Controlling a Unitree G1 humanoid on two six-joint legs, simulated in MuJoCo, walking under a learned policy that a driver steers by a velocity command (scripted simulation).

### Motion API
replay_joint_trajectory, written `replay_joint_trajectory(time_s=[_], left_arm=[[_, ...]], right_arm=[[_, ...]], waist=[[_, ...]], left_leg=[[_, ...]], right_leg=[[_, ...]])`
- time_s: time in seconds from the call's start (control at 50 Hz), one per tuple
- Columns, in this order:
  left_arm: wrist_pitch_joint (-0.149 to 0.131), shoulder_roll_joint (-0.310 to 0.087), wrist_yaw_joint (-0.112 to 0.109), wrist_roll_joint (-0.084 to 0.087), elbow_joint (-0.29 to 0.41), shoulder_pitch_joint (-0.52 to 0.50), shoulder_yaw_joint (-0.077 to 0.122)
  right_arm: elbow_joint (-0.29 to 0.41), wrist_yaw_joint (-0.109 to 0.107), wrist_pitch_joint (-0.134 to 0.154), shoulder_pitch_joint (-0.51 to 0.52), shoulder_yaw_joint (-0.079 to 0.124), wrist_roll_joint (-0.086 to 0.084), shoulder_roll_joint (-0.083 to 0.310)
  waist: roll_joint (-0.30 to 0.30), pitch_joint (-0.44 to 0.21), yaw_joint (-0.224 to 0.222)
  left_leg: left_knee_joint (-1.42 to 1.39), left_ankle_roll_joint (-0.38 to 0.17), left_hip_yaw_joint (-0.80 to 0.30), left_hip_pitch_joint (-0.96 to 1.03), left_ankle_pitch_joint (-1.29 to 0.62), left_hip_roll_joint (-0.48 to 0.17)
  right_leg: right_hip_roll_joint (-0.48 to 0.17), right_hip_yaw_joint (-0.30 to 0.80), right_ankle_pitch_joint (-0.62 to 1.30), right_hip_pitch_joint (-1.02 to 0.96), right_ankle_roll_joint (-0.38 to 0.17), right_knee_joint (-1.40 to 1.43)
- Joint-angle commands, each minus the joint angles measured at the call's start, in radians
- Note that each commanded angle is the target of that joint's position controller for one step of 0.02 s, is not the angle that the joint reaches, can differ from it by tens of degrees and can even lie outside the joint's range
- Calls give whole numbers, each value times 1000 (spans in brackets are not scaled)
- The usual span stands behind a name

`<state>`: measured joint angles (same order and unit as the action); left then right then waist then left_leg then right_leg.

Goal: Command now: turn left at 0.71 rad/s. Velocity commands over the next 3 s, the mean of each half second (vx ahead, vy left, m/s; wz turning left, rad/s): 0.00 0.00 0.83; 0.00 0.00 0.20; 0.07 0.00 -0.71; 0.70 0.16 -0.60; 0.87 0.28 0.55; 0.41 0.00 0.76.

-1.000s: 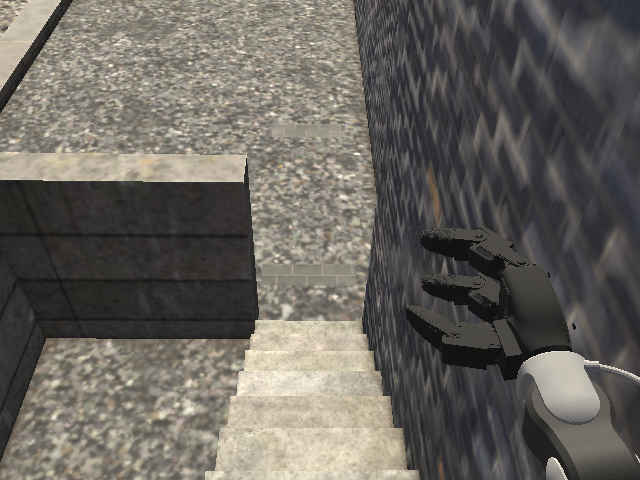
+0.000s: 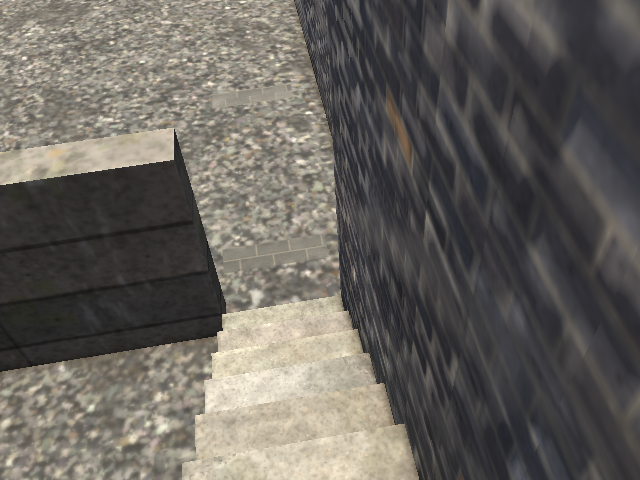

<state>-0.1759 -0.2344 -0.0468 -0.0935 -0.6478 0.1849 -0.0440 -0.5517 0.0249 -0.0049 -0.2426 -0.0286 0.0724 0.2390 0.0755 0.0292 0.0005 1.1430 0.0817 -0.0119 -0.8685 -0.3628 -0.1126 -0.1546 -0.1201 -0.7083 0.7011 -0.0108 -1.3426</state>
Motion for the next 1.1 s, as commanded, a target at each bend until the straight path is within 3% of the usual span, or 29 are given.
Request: replay_joint_trajectory(time_s=[0.02, 0.12, 0.14, 0.16, 0.18, 0.2, 0.24, 0.26, 0.28, 0.4, 0.52, 0.58, 0.62, 0.64, 0.66, 0.68, 0.7, 0.78, 0.82, 0.88, 0.9, 0.92, 0.94, 0.96, 0.98, 1.0, 1.02, 1.04, 1.1], left_arm=[[-15, -161, 19, 2, 90, -20, 54], [82, -73, 63, -23, 120, -9, 29], [110, -67, 88, -56, 135, -45, 24], [113, -5, 114, -7, 215, -168, 15], [114, 52, 99, 7, 171, 2, 32], [124, -55, 108, 13, 191, 29, 59], [116, -81, 82, 16, 164, 3, 68], [108, -109, 98, 30, 183, 70, 79], [105, -103, 89, 24, 205, 5, 63], [173, -71, 25, 52, 198, -88, 66], [209, -55, 103, 55, 210, 148, 47], [247, -22, 195, 10, 147, 368, 35], [288, -13, 234, -3, 79, 366, 49], [292, -38, 228, 4, 77, 285, 88], [270, -142, 172, -37, 145, 251, 112], [248, -69, 148, -100, 166, 257, 72], [232, -62, 148, -83, 143, 167, 66], [163, -65, 177, 8, 87, -251, 60], [104, -63, 130, 28, 94, -248, 47], [78, -83, 43, -10, -9, 109, 33], [145, -121, 7, 119, -129, 188, 93], [193, -130, -12, 115, -153, 283, 86], [125, -114, 24, 28, -38, 198, 50], [78, -43, 55, 58, 11, 59, 28], [211, -31, -2, 246, -62, 66, 58], [277, -94, -25, 272, -53, 159, 59], [222, -203, 109, -56, 179, -256, 103], [138, -136, 116, -33, 127, -289, 82], [87, -48, 113, -63, -28, 8, 46]], right_arm=[[-59, 16, -28, -80, 74, 4, 134], [-201, -27, 6, -279, 90, 39, 120], [-264, -39, 28, -475, 133, -9, 195], [-259, -51, 47, -624, 167, -72, 317], [-159, -41, 69, -442, 143, -61, 388], [-22, -48, 66, -188, 130, -81, 442], [-36, -45, 48, -303, 90, -118, 335], [68, -55, 73, -79, 70, -146, 403], [62, -70, 84, -102, 46, -135, 352], [-34, -110, 67, -364, 41, -123, 322], [11, -122, 70, -223, 75, -119, 355], [101, -94, 105, 88, 111, -48, 370], [79, -76, 77, -4, 82, -52, 232], [-16, -64, 25, -155, 28, -22, 47], [47, -56, -9, -115, 3, -37, -7], [62, -49, 3, 107, -29, 0, -19], [77, -45, 23, 204, -38, -3, -35], [-52, -34, 20, -64, 65, -59, 274], [-31, -13, 2, -17, 55, -16, 245], [106, -4, 9, 289, 16, -2, 113], [-22, -46, -3, 188, 58, -70, 50], [-45, -56, -2, 189, 46, -79, 46], [125, 2, 22, 362, -1, 8, 22], [159, 38, 33, 398, -17, 28, -45], [-106, 41, 28, 105, 78, -224, 72], [-120, 59, 74, 38, 100, -288, 130], [136, -24, 96, -79, 69, -45, 303], [17, -88, 103, -166, 88, -16, 305], [41, -111, 84, 53, 3, -23, 113]], waist=[[-162, 78, -12], [-84, 83, 72], [57, -7, 183], [241, -56, 223], [331, -223, 81], [317, -151, 39], [148, -135, 39], [362, -115, -28], [223, -69, -9], [97, -124, 115], [53, -18, -26], [-4, -24, -171], [15, -57, -68], [-80, -193, 2], [-239, -51, -64], [-30, 138, -223], [9, 78, -207], [76, -112, 151], [29, -126, 164], [51, -122, -80], [-92, -162, -69], [-169, -194, -133], [-126, -28, -165], [-140, -22, -117], [-31, -114, -1], [151, -342, -9], [336, -94, 233], [63, -42, 263], [-32, -213, 64]], left_leg=[[-248, -18, 54, 189, -3, -9], [-694, -78, 103, 537, -81, 10], [-644, -158, 125, 780, -92, 59], [-458, -280, -50, 917, -69, 53], [-466, -287, -371, 973, -28, -68], [-770, -233, -782, 788, 897, -218], [-708, -129, -507, 633, 1063, -76], [-862, -228, -975, 383, 1310, -183], [-928, -254, -1027, 352, 1346, -199], [-880, -129, -857, 791, 1137, -65], [-1057, -57, -332, 258, 830, 134], [-1183, -224, -338, 73, 724, 33], [-1025, -334, -419, 347, 771, -42], [-711, -324, -461, 347, 1155, -11], [-331, -53, -376, -415, 1203, 278], [-266, -9, -687, -774, 884, 340], [-203, 21, -697, -860, 730, 362], [724, 13, -165, 65, 520, 275], [758, -7, -120, 156, 492, 207], [532, -44, -125, -271, 646, 141], [214, 14, -136, -94, 515, 126], [151, 34, -87, -43, 552, 137], [243, -5, 27, -358, 775, 114], [-15, 14, -3, -189, 912, 71], [-437, -65, -47, 316, 353, 19], [-485, -81, -247, 804, 61, -66], [-658, -506, -910, 691, 777, -281], [-533, -529, -991, 803, 825, -289], [-406, -355, -492, 574, 982, -221]], right_leg=[[-184, 265, -585, 79, -46, 508], [-140, 99, -438, -6, 23, 94], [23, -55, -428, 91, 42, -373], [187, -22, -288, 380, 12, -932], [193, 192, 60, 522, 53, -1123], [171, 266, 219, 697, 97, -1222], [141, 99, 57, 561, 120, -1296], [146, 196, 284, 518, 150, -1281], [161, 167, 162, 503, 160, -1242], [239, 107, 79, 665, 154, -1203], [335, -249, -97, 66, 31, -706], [379, -188, -118, -392, -72, -213], [396, -29, -241, -254, -156, 143], [275, 355, 26, -304, -326, 421], [-198, 1225, 331, -529, -725, 742], [-219, 1420, 247, -528, -666, 844], [-142, 1232, 302, -600, -538, 760], [102, 416, -67, 390, -291, 587], [57, 335, -76, 429, -251, 541], [40, 351, 362, -285, -231, 435], [63, 245, 596, -421, -209, 258], [99, 179, 667, -500, -165, 224], [52, 312, 689, -593, -204, 341], [28, 323, 565, -482, -161, 368], [158, 224, 725, -260, -176, 10], [226, 49, 315, -13, 30, -197], [287, 227, -94, 644, 7, -229], [216, 411, 198, 797, 24, -329], [102, 269, 810, 569, 44, -96]])
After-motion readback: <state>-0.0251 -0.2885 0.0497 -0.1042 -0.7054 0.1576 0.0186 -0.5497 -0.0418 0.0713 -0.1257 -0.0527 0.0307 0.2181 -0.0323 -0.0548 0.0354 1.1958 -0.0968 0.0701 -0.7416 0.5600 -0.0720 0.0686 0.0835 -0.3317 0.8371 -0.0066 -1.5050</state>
